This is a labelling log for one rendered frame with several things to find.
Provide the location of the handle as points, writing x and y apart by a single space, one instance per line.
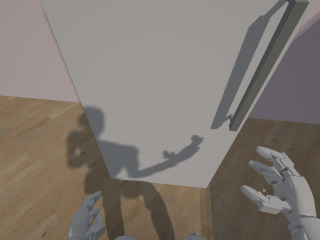
285 28

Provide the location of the fridge door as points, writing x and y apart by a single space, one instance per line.
159 79

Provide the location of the right robot hand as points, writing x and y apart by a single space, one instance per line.
299 198

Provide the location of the robot right shin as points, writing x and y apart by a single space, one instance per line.
194 233

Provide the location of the left robot hand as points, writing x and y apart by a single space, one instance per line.
80 227

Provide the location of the right robot forearm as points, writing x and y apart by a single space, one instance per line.
305 228

